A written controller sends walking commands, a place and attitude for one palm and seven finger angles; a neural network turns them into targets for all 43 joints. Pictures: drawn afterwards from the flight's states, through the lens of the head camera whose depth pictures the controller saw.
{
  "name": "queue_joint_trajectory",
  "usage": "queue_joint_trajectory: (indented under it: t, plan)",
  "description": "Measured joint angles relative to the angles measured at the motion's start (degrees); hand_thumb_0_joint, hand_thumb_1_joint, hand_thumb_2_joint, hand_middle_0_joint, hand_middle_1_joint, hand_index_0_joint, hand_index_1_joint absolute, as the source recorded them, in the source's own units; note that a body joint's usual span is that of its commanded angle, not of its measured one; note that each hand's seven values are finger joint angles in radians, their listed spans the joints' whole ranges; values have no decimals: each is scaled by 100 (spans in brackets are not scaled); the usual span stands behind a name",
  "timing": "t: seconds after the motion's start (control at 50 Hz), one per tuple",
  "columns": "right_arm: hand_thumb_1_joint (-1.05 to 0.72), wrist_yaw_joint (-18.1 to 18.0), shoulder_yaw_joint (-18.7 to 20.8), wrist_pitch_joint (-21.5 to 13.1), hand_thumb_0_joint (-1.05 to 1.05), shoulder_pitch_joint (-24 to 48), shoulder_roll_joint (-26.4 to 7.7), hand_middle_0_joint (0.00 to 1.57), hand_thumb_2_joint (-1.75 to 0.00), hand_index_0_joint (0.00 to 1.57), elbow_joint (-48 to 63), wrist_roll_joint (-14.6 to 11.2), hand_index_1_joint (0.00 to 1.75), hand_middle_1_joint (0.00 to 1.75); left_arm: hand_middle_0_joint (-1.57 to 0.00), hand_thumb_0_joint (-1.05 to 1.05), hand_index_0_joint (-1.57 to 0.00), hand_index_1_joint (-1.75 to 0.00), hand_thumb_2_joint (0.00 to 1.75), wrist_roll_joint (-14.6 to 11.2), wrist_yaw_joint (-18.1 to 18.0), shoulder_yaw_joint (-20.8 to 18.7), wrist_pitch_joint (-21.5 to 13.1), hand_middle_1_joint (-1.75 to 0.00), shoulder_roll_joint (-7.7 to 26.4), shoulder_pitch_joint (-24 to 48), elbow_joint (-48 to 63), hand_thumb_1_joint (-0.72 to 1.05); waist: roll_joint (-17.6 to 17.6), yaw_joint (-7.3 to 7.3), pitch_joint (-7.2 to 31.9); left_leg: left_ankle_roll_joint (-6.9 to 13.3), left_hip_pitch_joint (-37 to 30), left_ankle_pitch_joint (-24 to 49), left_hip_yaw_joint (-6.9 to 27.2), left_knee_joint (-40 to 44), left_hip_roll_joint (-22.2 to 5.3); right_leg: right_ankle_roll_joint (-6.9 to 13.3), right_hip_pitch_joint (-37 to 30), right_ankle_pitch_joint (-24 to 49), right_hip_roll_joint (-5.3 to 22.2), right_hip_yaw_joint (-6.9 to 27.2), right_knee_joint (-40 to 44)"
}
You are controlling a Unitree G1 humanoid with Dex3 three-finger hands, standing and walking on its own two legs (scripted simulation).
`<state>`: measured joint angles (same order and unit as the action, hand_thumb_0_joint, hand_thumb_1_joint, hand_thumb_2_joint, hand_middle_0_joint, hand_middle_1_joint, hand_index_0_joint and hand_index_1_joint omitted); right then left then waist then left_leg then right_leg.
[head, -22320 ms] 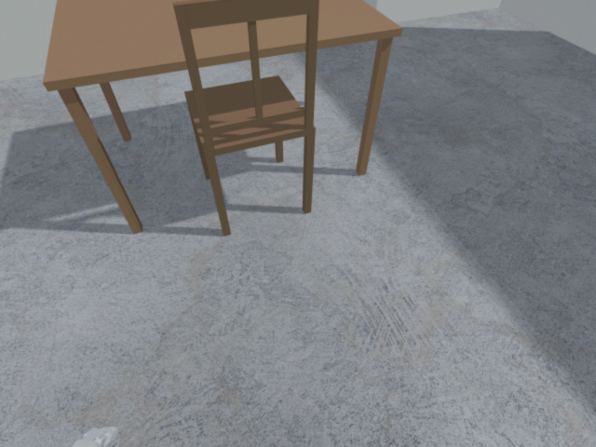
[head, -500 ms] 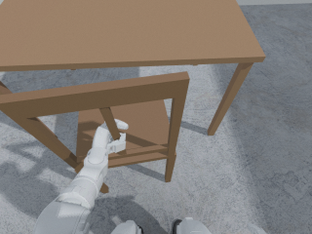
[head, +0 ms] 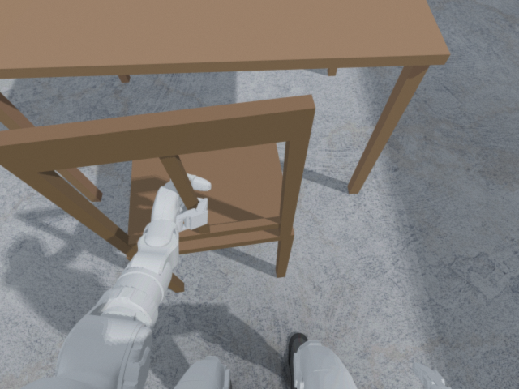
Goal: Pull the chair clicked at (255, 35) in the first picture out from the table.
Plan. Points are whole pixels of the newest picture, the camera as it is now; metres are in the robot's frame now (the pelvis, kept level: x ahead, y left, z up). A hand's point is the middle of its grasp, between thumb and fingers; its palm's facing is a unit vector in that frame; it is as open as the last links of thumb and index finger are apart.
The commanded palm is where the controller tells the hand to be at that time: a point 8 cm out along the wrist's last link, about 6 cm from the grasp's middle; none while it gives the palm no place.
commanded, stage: step backward, pulling the chair out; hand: left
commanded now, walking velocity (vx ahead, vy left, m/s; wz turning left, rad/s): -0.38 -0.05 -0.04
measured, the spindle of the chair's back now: (190, 199) +0.42 +0.12 -0.06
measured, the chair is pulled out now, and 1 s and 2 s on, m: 0.22 0.41 0.57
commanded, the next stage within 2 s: stop walking, hand still on the chair in 1.54 s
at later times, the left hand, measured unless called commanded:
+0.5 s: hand (181, 269) +0.30 +0.12 -0.06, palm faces -0.08 -0.98 -0.18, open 5.4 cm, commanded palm +0.31 +0.17 -0.06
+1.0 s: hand (167, 324) +0.21 +0.14 -0.06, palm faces -0.06 -0.99 -0.16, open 5.3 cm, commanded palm +0.23 +0.19 -0.06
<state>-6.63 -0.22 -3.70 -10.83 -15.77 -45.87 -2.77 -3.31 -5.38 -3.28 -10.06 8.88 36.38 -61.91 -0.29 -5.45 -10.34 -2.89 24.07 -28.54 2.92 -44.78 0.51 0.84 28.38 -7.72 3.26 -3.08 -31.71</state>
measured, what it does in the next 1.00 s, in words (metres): walks backwards: left foot, then right foot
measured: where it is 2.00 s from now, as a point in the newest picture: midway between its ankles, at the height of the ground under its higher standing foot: outside the picture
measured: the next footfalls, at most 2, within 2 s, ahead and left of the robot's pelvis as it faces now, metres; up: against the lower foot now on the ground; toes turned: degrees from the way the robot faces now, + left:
left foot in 0.06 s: -0.02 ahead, +0.17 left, +0.00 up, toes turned +0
right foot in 0.22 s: +0.06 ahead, -0.11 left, +0.00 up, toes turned -3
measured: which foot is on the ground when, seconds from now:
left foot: up 0.00-0.04, down 0.06-0.68, up 0.70-0.84, down 0.86-1.00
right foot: down 0.00-0.14, up 0.16-0.20, down 0.22-0.90, up 0.92-1.00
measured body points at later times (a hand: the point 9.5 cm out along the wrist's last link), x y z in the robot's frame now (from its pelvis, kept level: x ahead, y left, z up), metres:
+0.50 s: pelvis -0.09 +0.03 -0.01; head +0.00 +0.01 +0.43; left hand +0.30 +0.18 -0.04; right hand -0.03 -0.24 -0.14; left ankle -0.06 +0.17 -0.73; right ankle +0.02 -0.10 -0.73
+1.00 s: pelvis -0.16 +0.03 +0.00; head -0.07 +0.03 +0.44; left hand +0.21 +0.19 -0.04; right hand -0.10 -0.24 -0.13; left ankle -0.18 +0.14 -0.73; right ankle -0.08 -0.10 -0.70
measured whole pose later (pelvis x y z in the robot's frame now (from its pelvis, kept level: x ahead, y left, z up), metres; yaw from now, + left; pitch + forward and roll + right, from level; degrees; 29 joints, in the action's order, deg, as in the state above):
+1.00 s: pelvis -0.16 +0.03 +0.00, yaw -1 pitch +2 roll -1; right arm -7.0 1.0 -3.8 -15.7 -15.2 -44.1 -1.9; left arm -2.9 -4.1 -0.5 -11.0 8.8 33.1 -63.4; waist -1.2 -3.0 -9.2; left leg 1.4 15.8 -19.5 -2.4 -33.3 -0.9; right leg -0.7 31.5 -18.6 0.6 -0.1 -45.3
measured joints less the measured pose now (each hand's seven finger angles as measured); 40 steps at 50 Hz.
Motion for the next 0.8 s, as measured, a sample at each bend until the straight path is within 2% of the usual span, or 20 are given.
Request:
queue_joint_trajectory:
  t: [0.04,0.06,0.08,0.14,0.2,0.24,0.26,0.32,0.4,0.44,0.46,0.54,0.6,0.64,0.68,0.72,0.76,0.8]
  plan:
    - [-90,-53,32,47,0,-16,-134,20,-90,20,11,-16,30,30,-27,5,-50,-145,80,16,5,144,97,-118,-75,52,71,68,-19,-18,47,15,-390,424,-89,766,-129,-74,83,116,91,-49,82]
    - [-90,-83,58,71,0,-39,-206,20,-90,20,37,-25,30,30,-26,5,-50,-145,80,24,12,232,142,-119,-113,77,109,69,-67,-21,85,51,-599,902,-137,1191,-238,-116,144,158,104,-92,83]
    - [-90,-115,104,106,0,-1,-205,20,-90,20,33,-31,30,30,-26,5,-50,-145,79,38,27,321,179,-119,-104,123,146,69,9,-15,52,67,-648,1143,-199,1355,-200,-161,179,202,176,-65,82]
    - [-90,-141,174,215,0,-13,-94,20,-90,20,226,6,30,30,-25,4,-50,-145,79,41,79,490,207,-121,-24,82,244,69,265,141,-41,94,-722,1106,-441,1402,-86,-212,162,353,244,150,122]
    - [-90,-82,194,214,0,-186,71,20,-90,20,376,96,30,30,-25,4,-50,-145,79,80,146,491,94,-121,-39,-109,213,69,198,190,54,102,-657,1010,-443,1263,-152,-172,-35,-281,98,198,-396]
    - [-90,2,168,182,0,-240,215,20,-90,20,329,137,30,30,-26,5,-50,-145,80,121,159,461,-33,-121,-37,-185,117,68,121,283,100,73,-609,969,-444,1142,-261,-159,-279,-533,-41,193,-248]
    - [-90,49,149,167,0,-202,271,20,-90,20,274,152,30,30,-27,5,-50,-145,80,131,158,410,-102,-121,-32,-183,47,68,28,304,55,50,-584,959,-425,1051,-360,-142,-344,-438,-138,161,-132]
    - [-90,106,77,155,0,-91,440,20,-90,20,127,106,30,30,-29,5,-50,-145,81,128,153,227,-245,-120,21,-124,-212,67,-105,235,-1,-27,-345,1123,-353,696,-511,-42,-411,-107,-274,68,101]
    - [-90,37,-3,56,0,-53,390,20,-90,20,1,46,30,30,-30,5,-50,-145,82,126,127,121,-259,-120,27,-59,-373,67,-184,122,155,10,-90,451,-176,569,-398,-59,-122,-4,-254,34,33]
    - [-90,-26,-17,9,0,-26,333,20,-90,20,-79,54,30,30,-30,5,-50,-145,82,129,102,128,-234,-120,43,-40,-377,66,-109,114,171,68,-97,1264,-235,854,-316,-114,-9,61,-187,108,-22]
    - [-90,-49,-4,4,0,-45,320,20,-90,20,-75,63,30,30,-30,5,-50,-145,82,119,94,145,-224,-120,61,-51,-370,66,-44,133,180,92,-84,1404,-300,873,-277,-146,38,94,-153,175,-43]
    - [-90,-96,62,-16,0,-228,268,20,-90,20,64,89,30,30,-31,5,-50,-145,82,95,121,156,-208,-121,94,-162,-267,66,-8,207,164,119,-19,1299,-390,802,-279,-208,211,-427,-164,275,-327]
    - [-90,-74,72,-26,0,-329,302,20,-90,20,61,74,30,30,-32,5,-50,-145,82,117,141,153,-197,-122,171,-194,-211,66,60,256,72,63,-17,1273,-364,625,-282,-160,145,136,-178,279,-290]
    - [-90,-49,72,-3,0,-378,299,20,-90,20,66,49,30,30,-34,5,-50,-145,82,99,131,143,-162,-123,222,-243,-165,65,64,258,85,35,65,1208,-334,449,-297,-50,232,154,-179,238,-484]
    - [-90,-10,90,10,0,-388,253,20,-90,20,64,21,30,30,-35,5,-50,-145,83,73,97,109,-155,-124,231,-315,-102,64,39,226,140,82,256,627,-294,151,-267,3,354,58,-153,202,-594]
    - [-90,28,125,22,0,-308,167,20,-90,20,-9,33,30,30,-35,5,-50,-145,83,65,45,45,-194,-124,198,-330,-133,64,33,182,146,83,435,78,-221,-432,-109,21,362,222,-100,192,-431]
    - [-90,58,123,33,0,-241,75,20,-90,20,-74,43,30,30,-34,5,-50,-145,82,71,14,10,-214,-123,155,-319,-204,65,64,161,154,67,406,-91,-270,-885,17,2,304,409,-52,212,-150]
    - [-90,62,82,2,0,-249,3,20,-90,20,-84,19,30,30,-33,6,-50,-145,82,96,9,42,-214,-124,126,-316,-269,65,128,147,237,66,111,-197,-398,-692,83,-38,276,624,0,234,142]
